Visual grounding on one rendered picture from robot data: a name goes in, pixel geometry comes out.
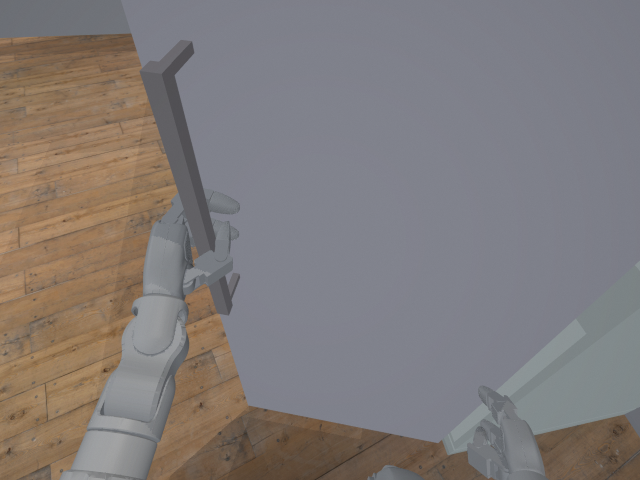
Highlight fridge door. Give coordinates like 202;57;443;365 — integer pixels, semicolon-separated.
121;0;640;443

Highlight right robot hand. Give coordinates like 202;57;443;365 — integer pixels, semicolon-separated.
467;386;546;480

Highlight left robot hand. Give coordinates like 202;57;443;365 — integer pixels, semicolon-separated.
143;188;240;301

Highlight left robot forearm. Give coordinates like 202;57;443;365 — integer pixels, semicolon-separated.
59;294;189;480

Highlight handle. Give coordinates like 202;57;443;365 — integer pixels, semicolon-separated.
139;40;240;316

